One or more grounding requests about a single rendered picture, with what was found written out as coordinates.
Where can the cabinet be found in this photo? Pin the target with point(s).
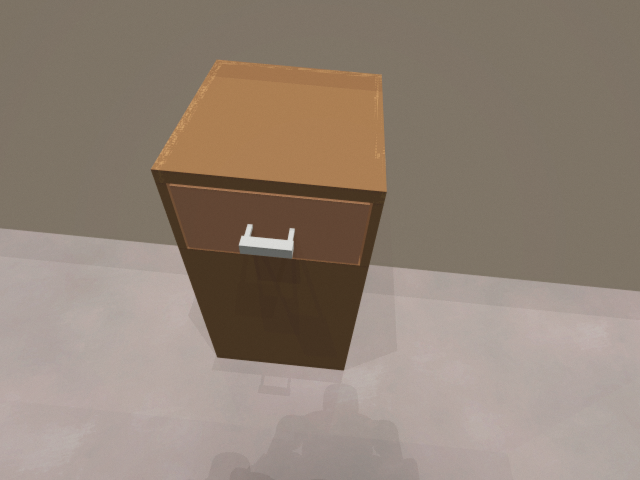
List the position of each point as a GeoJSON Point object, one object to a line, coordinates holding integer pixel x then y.
{"type": "Point", "coordinates": [282, 130]}

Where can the handle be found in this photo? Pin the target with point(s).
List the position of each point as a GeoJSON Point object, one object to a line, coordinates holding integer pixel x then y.
{"type": "Point", "coordinates": [266, 246]}

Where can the drawer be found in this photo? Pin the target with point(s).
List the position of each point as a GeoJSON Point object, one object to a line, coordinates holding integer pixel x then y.
{"type": "Point", "coordinates": [325, 229]}

